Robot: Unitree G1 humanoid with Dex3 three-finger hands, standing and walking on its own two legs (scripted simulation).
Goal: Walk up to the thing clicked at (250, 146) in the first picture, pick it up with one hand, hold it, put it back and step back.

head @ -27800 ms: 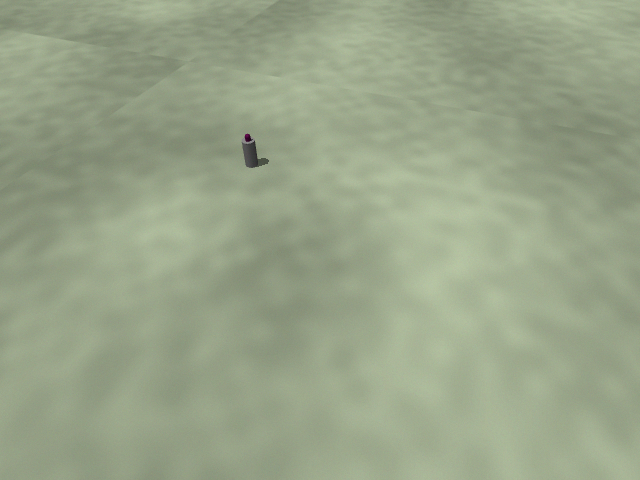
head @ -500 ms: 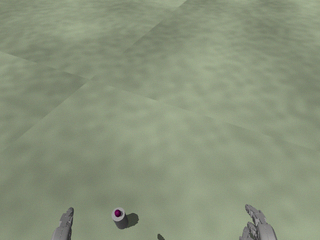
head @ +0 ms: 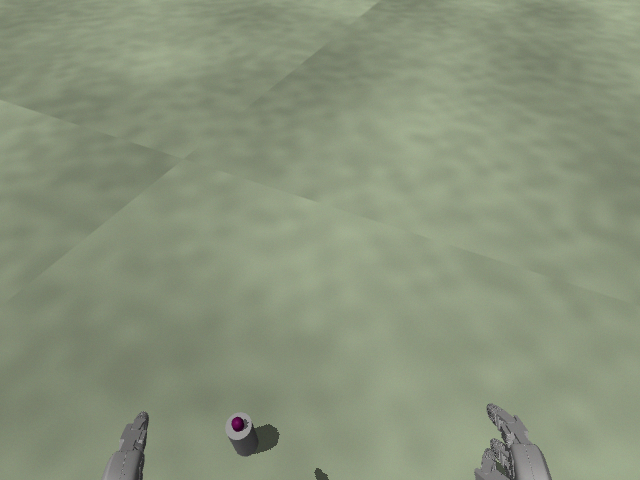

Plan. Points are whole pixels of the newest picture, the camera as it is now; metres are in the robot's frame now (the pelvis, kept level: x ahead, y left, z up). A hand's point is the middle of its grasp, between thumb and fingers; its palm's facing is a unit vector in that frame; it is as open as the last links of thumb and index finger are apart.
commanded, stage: home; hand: left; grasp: from the side
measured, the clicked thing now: (241, 433) +0.40 +0.21 -0.63
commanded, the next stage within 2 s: stand in 0.46 s
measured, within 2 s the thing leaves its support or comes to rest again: neither
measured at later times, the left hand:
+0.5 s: hand out of the picture +0.17 +0.19 -0.06, palm faces +0.10 -0.96 -0.28, open 17.4 cm
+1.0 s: hand out of the picture +0.16 +0.20 -0.09, palm faces -0.02 -0.94 -0.33, open 9.5 cm
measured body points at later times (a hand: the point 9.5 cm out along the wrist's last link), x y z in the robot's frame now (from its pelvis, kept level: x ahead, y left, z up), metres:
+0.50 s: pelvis +0.01 +0.01 +0.00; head +0.02 +0.01 +0.45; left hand +0.17 +0.24 -0.04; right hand +0.17 -0.23 -0.07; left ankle +0.01 +0.13 -0.69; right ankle +0.01 -0.12 -0.69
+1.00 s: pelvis +0.00 +0.00 +0.01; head +0.02 +0.00 +0.46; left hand +0.16 +0.25 -0.06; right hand +0.15 -0.25 -0.09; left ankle +0.01 +0.13 -0.69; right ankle +0.01 -0.12 -0.69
